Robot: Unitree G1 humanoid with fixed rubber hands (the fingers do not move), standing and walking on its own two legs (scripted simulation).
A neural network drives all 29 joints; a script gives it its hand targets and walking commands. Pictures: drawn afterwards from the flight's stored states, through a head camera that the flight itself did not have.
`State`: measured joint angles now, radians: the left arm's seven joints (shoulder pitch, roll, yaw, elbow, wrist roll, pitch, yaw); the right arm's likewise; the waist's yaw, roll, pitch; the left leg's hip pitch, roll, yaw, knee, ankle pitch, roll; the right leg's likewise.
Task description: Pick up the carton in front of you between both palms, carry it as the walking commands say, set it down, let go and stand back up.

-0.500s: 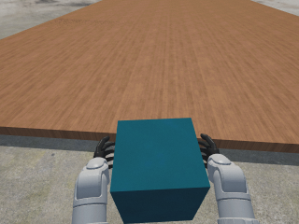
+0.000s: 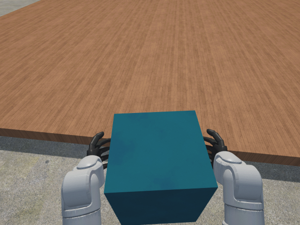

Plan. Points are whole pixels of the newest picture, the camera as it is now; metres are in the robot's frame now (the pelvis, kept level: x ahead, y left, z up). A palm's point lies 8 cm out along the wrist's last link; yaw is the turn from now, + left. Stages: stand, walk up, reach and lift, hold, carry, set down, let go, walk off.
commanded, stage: carry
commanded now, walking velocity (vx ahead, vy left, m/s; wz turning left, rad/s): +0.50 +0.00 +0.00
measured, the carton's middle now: (156, 170) +0.28 +0.01 +0.03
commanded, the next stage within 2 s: none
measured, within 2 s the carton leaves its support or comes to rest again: neither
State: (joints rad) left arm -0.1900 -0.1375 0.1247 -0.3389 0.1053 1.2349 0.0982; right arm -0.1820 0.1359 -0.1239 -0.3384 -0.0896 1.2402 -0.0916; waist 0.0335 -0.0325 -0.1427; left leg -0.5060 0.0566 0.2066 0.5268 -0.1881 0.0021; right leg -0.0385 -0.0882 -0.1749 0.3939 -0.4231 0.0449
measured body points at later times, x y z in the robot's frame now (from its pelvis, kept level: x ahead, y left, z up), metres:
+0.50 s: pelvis +0.33 -0.02 -0.02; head +0.33 -0.03 +0.43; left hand +0.64 +0.13 +0.12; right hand +0.64 -0.17 +0.12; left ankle +0.13 +0.09 -0.71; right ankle +0.44 -0.10 -0.73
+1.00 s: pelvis +0.65 -0.01 -0.02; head +0.70 +0.00 +0.43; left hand +1.06 +0.13 +0.14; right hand +1.04 -0.17 +0.14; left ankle +0.73 +0.06 -0.73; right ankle +0.48 -0.10 -0.64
